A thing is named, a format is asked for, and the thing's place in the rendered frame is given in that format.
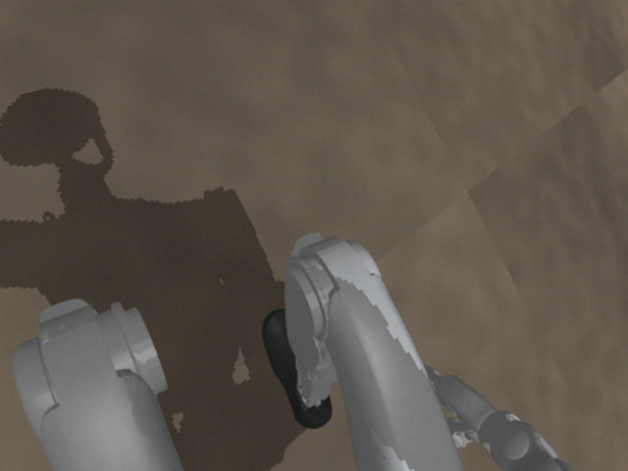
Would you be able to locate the right robot arm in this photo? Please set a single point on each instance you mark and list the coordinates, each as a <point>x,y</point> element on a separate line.
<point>517,446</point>

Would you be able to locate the right robot foot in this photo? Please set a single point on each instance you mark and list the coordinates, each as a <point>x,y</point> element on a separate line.
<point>282,359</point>

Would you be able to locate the right robot hand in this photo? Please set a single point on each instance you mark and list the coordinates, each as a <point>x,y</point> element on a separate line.
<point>460,400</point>

